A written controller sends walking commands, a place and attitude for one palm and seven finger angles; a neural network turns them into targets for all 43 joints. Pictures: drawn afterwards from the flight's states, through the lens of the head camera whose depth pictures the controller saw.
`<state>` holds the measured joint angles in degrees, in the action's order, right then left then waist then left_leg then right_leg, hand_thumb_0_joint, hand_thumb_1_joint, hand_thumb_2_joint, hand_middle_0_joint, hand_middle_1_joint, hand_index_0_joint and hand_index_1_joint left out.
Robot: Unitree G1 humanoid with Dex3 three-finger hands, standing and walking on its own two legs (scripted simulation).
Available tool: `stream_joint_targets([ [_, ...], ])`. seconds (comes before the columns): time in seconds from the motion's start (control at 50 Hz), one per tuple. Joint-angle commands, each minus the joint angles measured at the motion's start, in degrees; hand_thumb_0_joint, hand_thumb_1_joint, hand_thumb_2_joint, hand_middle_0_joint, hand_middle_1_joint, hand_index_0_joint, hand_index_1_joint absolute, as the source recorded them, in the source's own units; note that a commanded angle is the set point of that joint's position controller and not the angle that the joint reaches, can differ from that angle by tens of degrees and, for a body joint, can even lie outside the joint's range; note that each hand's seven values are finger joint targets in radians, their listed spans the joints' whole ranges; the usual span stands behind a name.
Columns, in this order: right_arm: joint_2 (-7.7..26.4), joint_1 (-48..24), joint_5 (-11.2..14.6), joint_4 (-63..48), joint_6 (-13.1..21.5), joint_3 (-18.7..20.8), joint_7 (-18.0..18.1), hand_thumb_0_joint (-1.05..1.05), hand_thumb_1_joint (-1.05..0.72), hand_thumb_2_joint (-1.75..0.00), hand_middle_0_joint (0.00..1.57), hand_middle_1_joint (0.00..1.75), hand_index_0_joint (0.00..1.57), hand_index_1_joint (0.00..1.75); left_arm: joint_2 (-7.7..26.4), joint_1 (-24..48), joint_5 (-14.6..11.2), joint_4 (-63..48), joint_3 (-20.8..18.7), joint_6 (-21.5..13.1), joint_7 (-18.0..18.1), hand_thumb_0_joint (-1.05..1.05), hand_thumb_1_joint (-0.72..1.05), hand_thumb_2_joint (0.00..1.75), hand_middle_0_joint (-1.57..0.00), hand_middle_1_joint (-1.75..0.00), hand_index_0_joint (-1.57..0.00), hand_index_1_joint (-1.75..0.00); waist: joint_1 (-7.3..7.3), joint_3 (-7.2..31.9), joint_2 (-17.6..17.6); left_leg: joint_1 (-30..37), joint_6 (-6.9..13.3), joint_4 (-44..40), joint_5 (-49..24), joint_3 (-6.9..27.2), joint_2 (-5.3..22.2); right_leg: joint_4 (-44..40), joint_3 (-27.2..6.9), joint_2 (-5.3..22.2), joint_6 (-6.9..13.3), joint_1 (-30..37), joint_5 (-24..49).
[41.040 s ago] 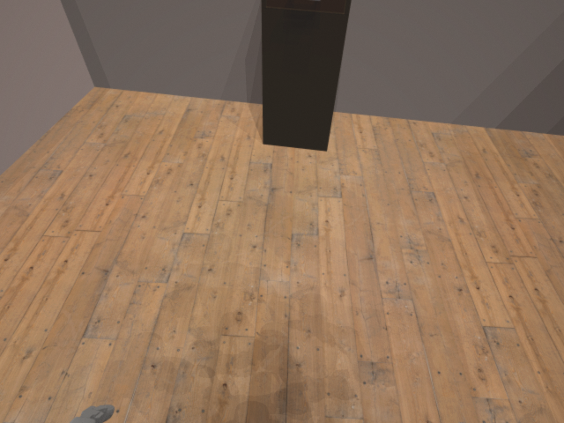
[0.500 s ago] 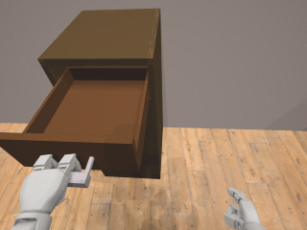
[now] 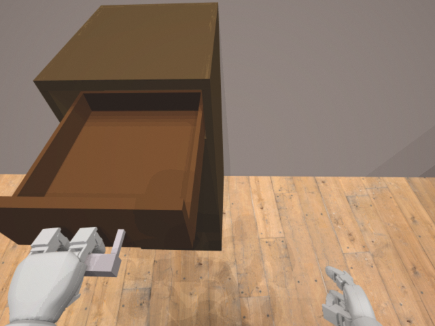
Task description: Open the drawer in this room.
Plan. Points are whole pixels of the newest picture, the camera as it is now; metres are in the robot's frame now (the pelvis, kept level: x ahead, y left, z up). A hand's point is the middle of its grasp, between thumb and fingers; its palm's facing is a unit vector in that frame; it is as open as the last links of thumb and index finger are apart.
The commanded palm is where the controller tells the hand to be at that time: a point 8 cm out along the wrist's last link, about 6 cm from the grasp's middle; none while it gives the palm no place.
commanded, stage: open the thumb to release the handle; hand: left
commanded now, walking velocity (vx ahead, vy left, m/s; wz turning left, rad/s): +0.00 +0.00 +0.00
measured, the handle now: (81, 249) +0.21 +0.25 +0.07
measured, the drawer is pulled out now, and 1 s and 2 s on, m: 0.30 0.29 0.29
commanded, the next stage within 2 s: lift the hand off the handle in 0.44 s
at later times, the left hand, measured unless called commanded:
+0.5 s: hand (71, 285) +0.16 +0.25 +0.06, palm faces +0.03 -0.05 -1.00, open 12.9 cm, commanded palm +0.14 +0.25 +0.11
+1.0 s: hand (72, 270) +0.18 +0.25 +0.06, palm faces +0.05 -0.05 -1.00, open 13.6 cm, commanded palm +0.16 +0.26 +0.13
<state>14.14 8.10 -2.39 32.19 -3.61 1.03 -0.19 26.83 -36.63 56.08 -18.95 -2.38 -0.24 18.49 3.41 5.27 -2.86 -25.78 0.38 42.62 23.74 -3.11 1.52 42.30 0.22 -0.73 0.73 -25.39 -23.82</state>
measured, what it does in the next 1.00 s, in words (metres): stands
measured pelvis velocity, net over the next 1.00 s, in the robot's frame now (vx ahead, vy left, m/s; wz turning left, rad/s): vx -0.03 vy -0.01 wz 0.04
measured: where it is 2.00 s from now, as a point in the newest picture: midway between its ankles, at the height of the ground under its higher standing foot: outside the picture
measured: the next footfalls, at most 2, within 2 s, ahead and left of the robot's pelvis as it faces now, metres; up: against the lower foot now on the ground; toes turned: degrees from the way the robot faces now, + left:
none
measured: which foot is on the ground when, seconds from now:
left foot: down 0.00-1.00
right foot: down 0.00-1.00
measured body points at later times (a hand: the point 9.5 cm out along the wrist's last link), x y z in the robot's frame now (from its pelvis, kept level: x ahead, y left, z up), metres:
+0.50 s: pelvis -0.01 -0.02 +0.00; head +0.00 -0.05 +0.45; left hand +0.16 +0.25 +0.11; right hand +0.21 -0.22 -0.09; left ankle -0.02 +0.11 -0.71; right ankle -0.03 -0.11 -0.71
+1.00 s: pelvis -0.03 -0.01 +0.01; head -0.02 -0.05 +0.46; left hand +0.17 +0.25 +0.12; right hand +0.18 -0.22 -0.10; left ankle -0.02 +0.11 -0.71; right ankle -0.03 -0.11 -0.71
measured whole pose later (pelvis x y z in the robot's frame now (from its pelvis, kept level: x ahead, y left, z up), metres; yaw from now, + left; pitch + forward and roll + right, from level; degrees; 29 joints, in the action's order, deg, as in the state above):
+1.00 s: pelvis -0.03 -0.01 +0.01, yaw +2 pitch +3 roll +0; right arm 12.6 7.0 -1.3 37.0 -2.5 0.3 4.0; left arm 26.5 -17.4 55.3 -5.0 -0.4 -1.7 14.1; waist 5.0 3.4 -4.1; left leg -22.7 -0.5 38.1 18.8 -0.7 0.9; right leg 38.7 2.6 -0.3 1.8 -21.8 -20.4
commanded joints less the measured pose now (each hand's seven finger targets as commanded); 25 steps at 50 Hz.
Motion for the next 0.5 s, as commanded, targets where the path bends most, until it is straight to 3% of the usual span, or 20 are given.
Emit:
stream_joint_targets([
  [0.0, 4.8, -6.1, 0.4, -8.5, 3.0, 2.6, 0.7, 0.0, -0.9, -0.9, 0.2, 0.3, 0.2, 0.3, 7.4, 2.8, -0.1, -9.7, -10.8, -0.4, 4.8, 0.0, 0.62, 0.78, -0.38, -1.32, -0.38, -1.32, 1.77, 10.7, -2.0, 9.8, 0.2, -2.6, -27.3, 2.8, -1.3, -3.8, 0.8, -1.1, 1.1, -0.4, 22.2],
  [0.04, 5.0, -5.8, 0.6, -8.1, 2.6, 2.8, 0.9, 0.0, -0.9, -0.9, 0.2, 0.3, 0.2, 0.3, 8.5, 3.4, -0.8, -10.7, -11.4, -0.1, 5.0, 0.0, 0.48, 0.72, -0.37, -1.3, -0.37, -1.3, 1.88, 13.7, -3.1, 10.0, -0.3, -2.5, -29.8, 2.9, -1.4, -3.3, 0.9, -1.2, 1.1, 1.5, 23.4],
  [0.1, 4.7, -6.4, 0.6, -7.9, 2.6, 2.7, 0.8, 0.0, -0.9, -0.9, 0.2, 0.3, 0.2, 0.3, 7.0, 5.1, -0.5, -10.3, -9.1, 1.0, 4.7, 0.0, 0.27, 0.63, -0.35, -1.28, -0.35, -1.28, 1.48, 12.1, -1.0, 9.1, 0.0, -2.5, -28.6, 2.9, -1.3, -3.4, 1.3, -1.0, 0.8, 0.7, 23.5],
  [0.18, 4.5, -7.8, 0.6, -7.8, 2.0, 1.8, 1.3, 0.0, -0.9, -0.9, 0.2, 0.3, 0.2, 0.3, 8.2, 6.0, 0.2, -7.7, -9.1, 2.7, 3.5, 0.0, -0.01, 0.51, -0.33, -1.25, -0.33, -1.25, 2.01, 10.2, 1.5, 7.5, 0.3, -3.6, -25.5, 2.6, -1.7, -4.2, 1.0, -0.7, 0.8, 2.7, 24.1],
  [0.32, 4.3, -9.3, 0.9, -8.0, 1.8, 0.7, 2.4, 0.0, -0.9, -0.9, 0.2, 0.3, 0.2, 0.3, 9.0, 9.4, -0.4, -5.7, -8.0, 3.2, 0.3, 0.0, -0.5, 0.3, -0.3, -1.2, -0.3, -1.2, 2.12, 6.1, 1.5, 7.1, 0.8, -5.8, -19.1, 2.1, -2.5, -7.1, 0.5, -0.4, 0.4, 3.9, 20.9],
  [0.36, 4.2, -9.5, 0.8, -8.0, 2.0, 0.5, 2.5, 0.0, -0.9, -0.9, 0.2, 0.3, 0.2, 0.3, 8.2, 10.3, -0.7, -5.1, -7.1, 2.7, -0.4, 0.0, -0.5, 0.3, -0.3, -1.2, -0.3, -1.2, 1.99, 5.4, 2.2, 7.2, 1.0, -6.1, -17.6, 2.0, -2.8, -7.9, 0.2, -0.2, 0.3, 3.9, 19.8],
  [0.38, 4.3, -9.5, 0.9, -7.6, 2.0, 0.6, 2.8, 0.0, -0.9, -0.9, 0.2, 0.3, 0.2, 0.3, 9.7, 10.3, -0.7, -3.9, -8.6, 2.4, -0.7, 0.0, -0.5, 0.3, -0.3, -1.2, -0.3, -1.2, 2.29, 4.9, 3.0, 7.0, 1.0, -6.4, -16.8, 2.0, -2.8, -8.5, 0.1, -0.4, 0.3, 4.3, 19.1],
  [0.44, 4.3, -9.8, 0.6, -7.5, 2.4, 0.5, 3.2, 0.0, -0.9, -0.9, 0.2, 0.3, 0.2, 0.3, 10.4, 12.2, -0.6, -3.8, -8.8, 1.2, -1.2, 0.0, -0.5, 0.3, -0.3, -1.2, -0.3, -1.2, 2.4, 5.1, 1.6, 7.4, 1.0, -6.6, -16.1, 1.7, -3.3, -9.6, -0.9, 0.1, 0.2, 4.8, 19.2],
  [0.48, 4.2, -9.7, 0.7, -6.9, 2.5, 0.4, 3.5, 0.0, -0.9, -0.9, 0.2, 0.3, 0.2, 0.3, 11.0, 13.9, -0.8, -1.3, -9.3, 0.4, -1.5, 0.0, -0.5, 0.3, -0.3, -1.2, -0.3, -1.2, 2.27, 3.8, 2.4, 6.7, 1.0, -6.9, -14.4, 1.7, -3.5, -10.2, -0.8, 0.1, 0.1, 4.5, 17.5],
])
